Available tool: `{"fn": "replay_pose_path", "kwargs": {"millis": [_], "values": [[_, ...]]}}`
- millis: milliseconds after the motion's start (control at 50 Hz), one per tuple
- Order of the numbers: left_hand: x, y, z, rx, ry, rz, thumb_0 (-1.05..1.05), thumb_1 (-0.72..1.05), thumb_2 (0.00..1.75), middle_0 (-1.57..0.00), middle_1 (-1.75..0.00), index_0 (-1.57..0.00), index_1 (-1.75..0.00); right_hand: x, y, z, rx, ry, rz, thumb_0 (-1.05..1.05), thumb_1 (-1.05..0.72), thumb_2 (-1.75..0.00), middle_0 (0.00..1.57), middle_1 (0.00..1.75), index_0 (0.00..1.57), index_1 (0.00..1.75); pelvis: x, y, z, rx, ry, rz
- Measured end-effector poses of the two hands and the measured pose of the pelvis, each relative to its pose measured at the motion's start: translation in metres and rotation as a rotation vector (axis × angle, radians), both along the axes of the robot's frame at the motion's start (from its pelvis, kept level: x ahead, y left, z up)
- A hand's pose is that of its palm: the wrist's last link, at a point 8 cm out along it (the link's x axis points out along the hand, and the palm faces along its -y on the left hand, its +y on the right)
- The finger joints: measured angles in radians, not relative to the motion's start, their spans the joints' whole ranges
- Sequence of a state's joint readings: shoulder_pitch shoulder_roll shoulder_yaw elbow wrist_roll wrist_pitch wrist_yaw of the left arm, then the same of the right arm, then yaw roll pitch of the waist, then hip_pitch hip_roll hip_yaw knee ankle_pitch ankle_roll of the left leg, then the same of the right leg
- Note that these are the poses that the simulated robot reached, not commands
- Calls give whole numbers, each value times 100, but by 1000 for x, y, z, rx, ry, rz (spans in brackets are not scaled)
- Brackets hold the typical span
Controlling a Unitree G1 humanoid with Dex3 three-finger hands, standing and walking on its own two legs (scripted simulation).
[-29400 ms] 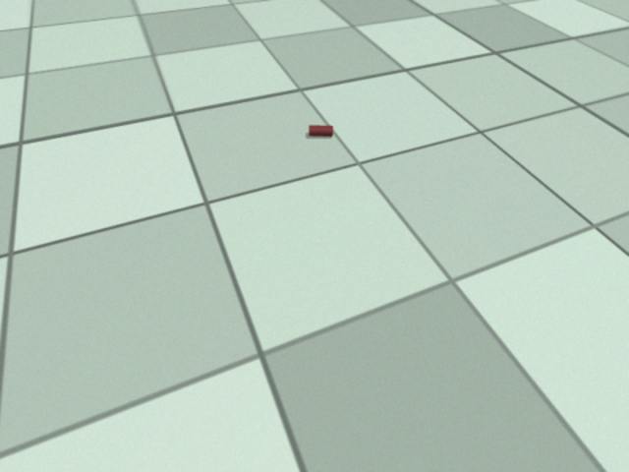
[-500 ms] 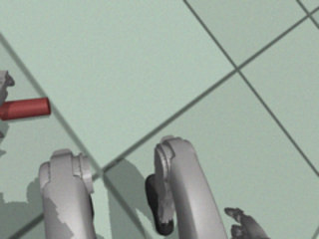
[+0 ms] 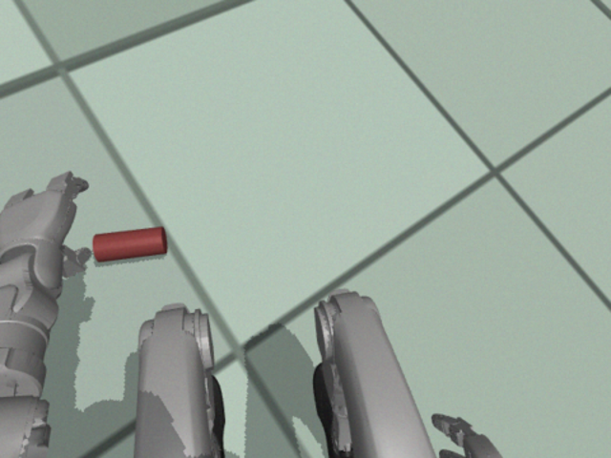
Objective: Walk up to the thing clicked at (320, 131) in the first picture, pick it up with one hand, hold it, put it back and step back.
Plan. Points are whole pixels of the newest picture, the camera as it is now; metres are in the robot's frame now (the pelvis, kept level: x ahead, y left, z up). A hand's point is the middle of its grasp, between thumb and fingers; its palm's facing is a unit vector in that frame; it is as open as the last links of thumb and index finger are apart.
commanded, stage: home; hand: left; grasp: from above
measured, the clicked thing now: (131, 244) +0.49 +0.29 -0.38
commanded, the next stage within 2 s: none
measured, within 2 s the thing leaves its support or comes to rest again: neither
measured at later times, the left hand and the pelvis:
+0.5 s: hand out of the picture +0.25 +0.24 +0.09, palm faces -0.01 -0.91 -0.41, open 7.4 cm; pelvis +0.02 +0.00 +0.18, yaw +5 degrees
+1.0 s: hand out of the picture +0.21 +0.21 +0.26, palm faces +0.20 -0.96 -0.20, open 7.4 cm; pelvis +0.08 +0.01 +0.30, yaw +8 degrees
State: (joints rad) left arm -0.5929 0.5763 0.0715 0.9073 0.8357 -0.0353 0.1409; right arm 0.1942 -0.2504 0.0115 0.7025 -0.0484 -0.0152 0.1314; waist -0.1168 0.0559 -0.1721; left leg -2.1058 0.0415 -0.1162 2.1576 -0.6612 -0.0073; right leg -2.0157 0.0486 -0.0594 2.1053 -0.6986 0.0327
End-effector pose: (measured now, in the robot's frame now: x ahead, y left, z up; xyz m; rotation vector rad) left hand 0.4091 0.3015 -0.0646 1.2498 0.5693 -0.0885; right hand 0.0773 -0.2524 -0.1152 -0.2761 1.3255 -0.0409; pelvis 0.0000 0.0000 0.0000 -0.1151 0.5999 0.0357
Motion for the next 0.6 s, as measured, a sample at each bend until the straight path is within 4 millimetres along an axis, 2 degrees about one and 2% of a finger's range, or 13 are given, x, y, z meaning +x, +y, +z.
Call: {"fn": "replay_pose_path", "kwargs": {"millis": [160, 260, 340, 460, 600], "values": [[-75, -6, 59, -270, 5, 144, 0, 65, 91, -22, -40, -21, -41, 68, -8, 70, -50, -196, 57, 1, -90, -90, 20, 30, 20, 30, -1, -3, 59, 15, -43, 21], [-117, -9, 96, -397, -5, 257, 1, 80, 90, -22, -34, -21, -34, 112, 1, 120, -64, -348, 91, 1, -90, -90, 20, 30, 20, 30, 0, -3, 95, 22, -84, 40], [-142, -12, 127, -491, -6, 359, 1, 85, 90, -22, -31, -21, -32, 138, 15, 160, -52, -456, 107, 1, -90, -90, 20, 30, 20, 30, 4, -2, 125, 28, -122, 54], [-167, -20, 176, -642, 2, 501, 1, 88, 89, -21, -30, -21, -30, 158, 37, 215, -17, -568, 105, 1, -90, -90, 20, 30, 20, 30, 15, 1, 170, 37, -183, 73], [-184, -30, 235, -768, 10, 642, 1, 89, 89, -21, -30, -21, -30, 155, 50, 266, 2, -593, 67, 1, -90, -90, 20, 30, 20, 30, 35, 3, 222, 51, -252, 91]]}}
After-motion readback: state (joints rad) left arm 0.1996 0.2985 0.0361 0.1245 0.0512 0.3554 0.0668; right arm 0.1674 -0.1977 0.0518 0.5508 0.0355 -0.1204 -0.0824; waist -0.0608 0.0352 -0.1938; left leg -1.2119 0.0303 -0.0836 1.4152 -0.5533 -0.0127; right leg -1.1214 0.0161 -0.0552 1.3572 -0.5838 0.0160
